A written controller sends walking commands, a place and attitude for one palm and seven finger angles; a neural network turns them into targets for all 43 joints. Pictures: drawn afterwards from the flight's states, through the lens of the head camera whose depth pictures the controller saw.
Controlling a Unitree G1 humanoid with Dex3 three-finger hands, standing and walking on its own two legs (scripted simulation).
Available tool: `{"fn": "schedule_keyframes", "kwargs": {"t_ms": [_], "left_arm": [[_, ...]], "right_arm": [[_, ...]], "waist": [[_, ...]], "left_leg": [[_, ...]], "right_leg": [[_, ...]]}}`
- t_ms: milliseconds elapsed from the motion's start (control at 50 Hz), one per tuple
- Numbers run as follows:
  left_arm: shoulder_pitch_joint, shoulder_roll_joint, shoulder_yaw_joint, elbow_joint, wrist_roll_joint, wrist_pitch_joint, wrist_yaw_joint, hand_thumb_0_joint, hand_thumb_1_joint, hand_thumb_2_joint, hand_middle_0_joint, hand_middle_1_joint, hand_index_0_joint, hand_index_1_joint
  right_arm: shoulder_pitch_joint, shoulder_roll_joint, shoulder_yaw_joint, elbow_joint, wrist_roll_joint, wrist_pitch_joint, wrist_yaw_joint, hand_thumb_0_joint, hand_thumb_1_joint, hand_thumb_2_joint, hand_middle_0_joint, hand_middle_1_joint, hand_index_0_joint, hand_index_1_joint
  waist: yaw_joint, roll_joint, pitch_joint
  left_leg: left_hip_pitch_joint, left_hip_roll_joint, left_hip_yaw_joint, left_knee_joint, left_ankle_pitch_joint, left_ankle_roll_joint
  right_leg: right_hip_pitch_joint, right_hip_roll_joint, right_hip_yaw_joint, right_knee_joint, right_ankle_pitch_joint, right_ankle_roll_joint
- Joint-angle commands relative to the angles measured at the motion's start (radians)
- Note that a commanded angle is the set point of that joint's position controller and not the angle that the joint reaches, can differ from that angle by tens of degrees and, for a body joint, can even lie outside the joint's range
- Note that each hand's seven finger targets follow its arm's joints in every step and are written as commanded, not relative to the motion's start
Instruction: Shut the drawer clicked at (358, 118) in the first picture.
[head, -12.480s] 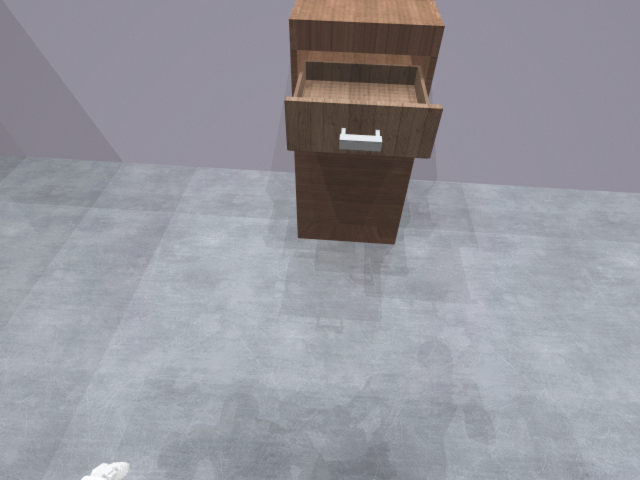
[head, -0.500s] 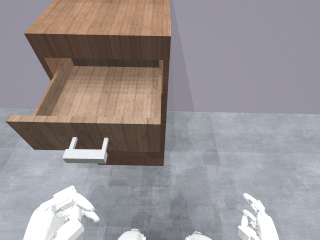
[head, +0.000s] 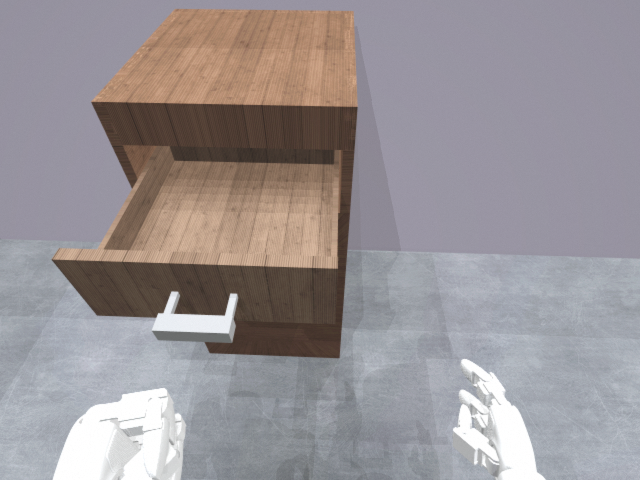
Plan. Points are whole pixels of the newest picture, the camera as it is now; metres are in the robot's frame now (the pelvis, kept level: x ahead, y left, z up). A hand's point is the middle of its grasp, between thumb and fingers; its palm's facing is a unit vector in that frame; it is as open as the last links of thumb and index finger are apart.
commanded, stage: raise the hand and make a fist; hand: left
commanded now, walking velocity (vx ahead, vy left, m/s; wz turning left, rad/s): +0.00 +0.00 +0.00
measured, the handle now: (199, 313) +0.32 +0.21 +0.01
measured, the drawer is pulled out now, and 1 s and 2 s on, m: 0.26 0.26 0.26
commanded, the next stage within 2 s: bring the fist close to the handle in 0.46 s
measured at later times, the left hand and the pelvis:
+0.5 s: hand (176, 459) +0.13 +0.14 +0.11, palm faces +0.08 -0.99 -0.08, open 3.3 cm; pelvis +0.00 -0.01 +0.01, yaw +0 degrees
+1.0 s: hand (190, 433) +0.16 +0.15 +0.07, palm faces +0.07 -1.00 -0.06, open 3.3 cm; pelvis +0.00 -0.02 +0.00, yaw +0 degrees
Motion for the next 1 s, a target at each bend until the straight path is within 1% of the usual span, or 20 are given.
{"fn": "schedule_keyframes", "kwargs": {"t_ms": [0,60,100,140,260,340,440,500,540,600,620,660,700,720,760,800,840,860,940,980], "left_arm": [[0.097,0.074,0.050,-0.226,-0.006,-0.048,0.000,0.000,0.900,0.900,-1.400,-1.600,-1.400,-1.600],[0.114,0.057,0.039,-0.236,-0.012,-0.044,-0.007,0.000,0.900,0.900,-1.400,-1.600,-1.400,-1.600],[0.134,0.071,0.067,-0.204,-0.014,-0.041,-0.007,0.000,0.900,0.900,-1.400,-1.600,-1.400,-1.600],[0.110,0.075,0.082,-0.187,-0.025,-0.049,-0.014,0.000,0.900,0.900,-1.400,-1.600,-1.400,-1.600],[0.090,0.079,0.090,-0.212,-0.043,-0.096,-0.023,0.000,0.900,0.900,-1.400,-1.600,-1.400,-1.600],[0.087,0.082,0.098,-0.190,-0.046,-0.112,-0.030,0.000,0.900,0.900,-1.400,-1.600,-1.400,-1.600],[0.082,0.083,0.108,-0.146,-0.052,-0.099,-0.044,0.000,0.900,0.900,-1.400,-1.600,-1.400,-1.600],[0.071,0.105,0.137,-0.129,-0.055,-0.084,-0.045,0.000,0.900,0.900,-1.400,-1.600,-1.400,-1.600],[0.079,0.103,0.146,-0.134,-0.061,-0.083,-0.047,0.000,0.900,0.900,-1.400,-1.600,-1.400,-1.600],[0.025,0.084,0.134,-0.089,-0.062,-0.090,-0.051,0.000,0.900,0.900,-1.400,-1.600,-1.400,-1.600],[0.010,0.068,0.120,-0.070,-0.066,-0.094,-0.054,0.000,0.900,0.900,-1.400,-1.600,-1.400,-1.600],[-0.017,0.072,0.125,-0.048,-0.071,-0.112,-0.063,0.000,0.900,0.900,-1.400,-1.600,-1.400,-1.600],[-0.075,0.097,0.135,-0.046,-0.062,-0.132,-0.064,0.000,0.900,0.900,-1.400,-1.600,-1.400,-1.600],[-0.066,0.088,0.128,-0.041,-0.057,-0.138,-0.066,0.000,0.900,0.900,-1.400,-1.600,-1.400,-1.600],[-0.079,0.084,0.115,-0.042,-0.054,-0.150,-0.070,0.000,0.900,0.900,-1.400,-1.600,-1.400,-1.600],[-0.111,0.115,0.152,-0.015,-0.051,-0.155,-0.064,0.000,0.900,0.900,-1.400,-1.600,-1.400,-1.600],[-0.097,0.093,0.144,0.008,-0.055,-0.158,-0.063,0.000,0.900,0.900,-1.400,-1.600,-1.400,-1.600],[-0.091,0.088,0.147,0.014,-0.058,-0.156,-0.064,0.000,0.900,0.900,-1.400,-1.600,-1.400,-1.600],[-0.115,0.088,0.161,0.077,-0.066,-0.140,-0.065,0.000,0.900,0.900,-1.400,-1.600,-1.400,-1.600],[-0.142,0.076,0.141,0.071,-0.065,-0.146,-0.066,0.000,0.900,0.900,-1.400,-1.600,-1.400,-1.600]], "right_arm": [[-0.101,-0.116,-0.062,-0.168,0.009,-0.067,-0.011,0.000,-0.900,-0.900,0.200,0.300,0.200,0.300],[-0.098,-0.112,-0.061,-0.169,0.012,-0.074,-0.013,0.000,-0.900,-0.900,0.200,0.300,0.200,0.300],[-0.108,-0.111,-0.065,-0.159,0.013,-0.075,-0.016,0.000,-0.900,-0.900,0.200,0.300,0.200,0.300],[-0.105,-0.112,-0.065,-0.155,0.016,-0.076,-0.020,0.000,-0.900,-0.900,0.200,0.300,0.200,0.300],[-0.091,-0.114,-0.065,-0.145,0.014,-0.100,-0.019,0.000,-0.900,-0.900,0.200,0.300,0.200,0.300],[-0.090,-0.112,-0.071,-0.130,0.015,-0.111,-0.020,0.000,-0.900,-0.900,0.200,0.300,0.200,0.300],[-0.099,-0.115,-0.073,-0.122,0.019,-0.112,-0.024,0.000,-0.900,-0.900,0.200,0.300,0.200,0.300],[-0.115,-0.114,-0.072,-0.117,0.020,-0.111,-0.033,0.000,-0.900,-0.900,0.200,0.300,0.200,0.300],[-0.110,-0.109,-0.073,-0.116,0.021,-0.110,-0.035,0.000,-0.900,-0.900,0.200,0.300,0.200,0.300],[-0.108,-0.116,-0.070,-0.101,0.015,-0.108,-0.037,0.000,-0.900,-0.900,0.200,0.300,0.200,0.300],[-0.101,-0.117,-0.068,-0.099,0.013,-0.109,-0.036,0.000,-0.900,-0.900,0.200,0.300,0.200,0.300],[-0.095,-0.123,-0.070,-0.094,0.011,-0.111,-0.036,0.000,-0.900,-0.900,0.200,0.300,0.200,0.300],[-0.090,-0.130,-0.071,-0.085,0.005,-0.113,-0.036,0.000,-0.900,-0.900,0.200,0.300,0.200,0.300],[-0.084,-0.129,-0.073,-0.086,0.005,-0.114,-0.034,0.000,-0.900,-0.900,0.200,0.300,0.200,0.300],[-0.081,-0.128,-0.073,-0.090,0.001,-0.118,-0.029,0.000,-0.900,-0.900,0.200,0.300,0.200,0.300],[-0.080,-0.132,-0.076,-0.079,-0.001,-0.109,-0.030,0.000,-0.900,-0.900,0.200,0.300,0.200,0.300],[-0.079,-0.128,-0.079,-0.083,0.000,-0.103,-0.029,0.000,-0.900,-0.900,0.200,0.300,0.200,0.300],[-0.085,-0.127,-0.081,-0.083,-0.001,-0.101,-0.028,0.000,-0.900,-0.900,0.200,0.300,0.200,0.300],[-0.088,-0.132,-0.081,-0.080,-0.002,-0.080,-0.030,0.000,-0.900,-0.900,0.200,0.300,0.200,0.300],[-0.086,-0.136,-0.081,-0.086,-0.005,-0.079,-0.031,0.000,-0.900,-0.900,0.200,0.300,0.200,0.300]], "waist": [[-0.014,-0.033,-0.023],[-0.017,-0.040,-0.014],[-0.011,-0.070,-0.006],[-0.018,-0.081,0.016],[-0.013,-0.014,-0.018],[-0.018,-0.011,-0.022],[-0.020,-0.066,-0.002],[-0.013,-0.067,0.011],[-0.009,-0.061,-0.007],[-0.023,-0.062,0.022],[-0.030,-0.081,0.035],[-0.034,-0.084,0.023],[-0.042,-0.062,0.012],[-0.036,-0.029,-0.007],[-0.037,-0.015,-0.045],[-0.037,-0.040,-0.058],[-0.032,-0.048,-0.080],[-0.027,-0.032,-0.092],[-0.030,-0.055,-0.079],[-0.035,-0.055,-0.088]], "left_leg": [[0.024,0.001,-0.051,-0.206,0.245,0.004],[0.030,-0.002,-0.047,-0.213,0.224,0.004],[0.020,-0.004,-0.044,-0.208,0.233,0.004],[0.006,-0.008,-0.040,-0.207,0.202,0.003],[0.017,-0.014,-0.034,-0.195,0.223,0.004],[0.021,-0.014,-0.030,-0.187,0.232,0.004],[0.011,-0.015,-0.032,-0.192,0.222,0.006],[0.005,-0.017,-0.029,-0.192,0.202,0.007],[0.014,-0.017,-0.026,-0.194,0.217,0.006],[0.004,-0.019,-0.029,-0.187,0.219,0.006],[-0.006,-0.020,-0.030,-0.187,0.212,0.005],[-0.019,-0.023,-0.030,-0.174,0.192,0.005],[-0.021,-0.023,-0.032,-0.163,0.193,0.006],[-0.016,-0.025,-0.030,-0.163,0.197,0.005],[-0.016,-0.025,-0.030,-0.151,0.213,0.006],[-0.031,-0.024,-0.031,-0.140,0.219,0.007],[-0.033,-0.025,-0.031,-0.137,0.236,0.004],[-0.035,-0.025,-0.030,-0.134,0.249,0.003],[-0.068,-0.026,-0.031,-0.129,0.242,0.001],[-0.069,-0.025,-0.032,-0.123,0.246,0.001]], "right_leg": [[0.106,0.030,0.031,-0.160,0.146,-0.003],[0.106,0.029,0.033,-0.172,0.128,-0.001],[0.121,0.030,0.041,-0.181,0.139,-0.002],[0.111,0.029,0.053,-0.197,0.103,0.000],[0.120,0.025,0.069,-0.199,0.114,-0.004],[0.121,0.023,0.078,-0.207,0.125,-0.003],[0.129,0.021,0.086,-0.224,0.116,0.000],[0.138,0.016,0.106,-0.248,0.076,0.000],[0.152,0.014,0.107,-0.245,0.098,0.001],[0.125,0.019,0.099,-0.242,0.107,0.003],[0.117,0.020,0.096,-0.239,0.101,0.005],[0.102,0.018,0.109,-0.242,0.066,0.007],[0.090,0.017,0.111,-0.234,0.061,0.004],[0.089,0.017,0.106,-0.219,0.067,0.001],[0.090,0.016,0.104,-0.199,0.097,0.001],[0.094,0.017,0.109,-0.195,0.102,0.000],[0.098,0.018,0.100,-0.175,0.133,0.000],[0.104,0.017,0.098,-0.165,0.158,0.000],[0.089,0.018,0.090,-0.153,0.155,0.001],[0.077,0.019,0.086,-0.138,0.163,0.002]]}}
